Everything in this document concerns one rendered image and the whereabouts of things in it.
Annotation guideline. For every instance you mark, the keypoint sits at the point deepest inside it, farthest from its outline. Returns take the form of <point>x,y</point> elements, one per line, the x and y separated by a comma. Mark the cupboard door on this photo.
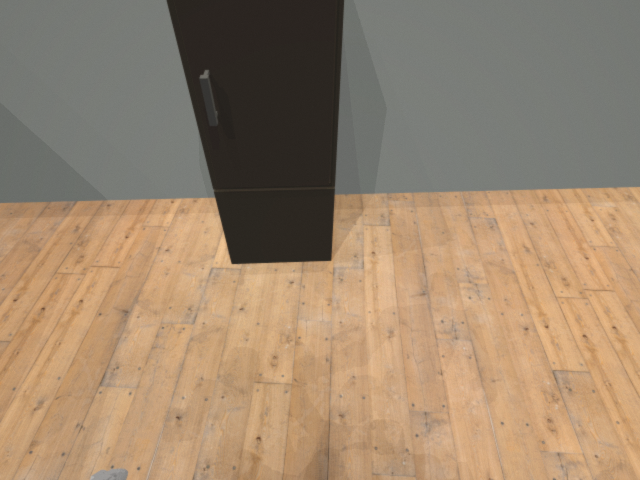
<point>271,75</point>

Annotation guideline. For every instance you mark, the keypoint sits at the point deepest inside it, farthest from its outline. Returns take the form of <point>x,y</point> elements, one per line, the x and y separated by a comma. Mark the handle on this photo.
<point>208,98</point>

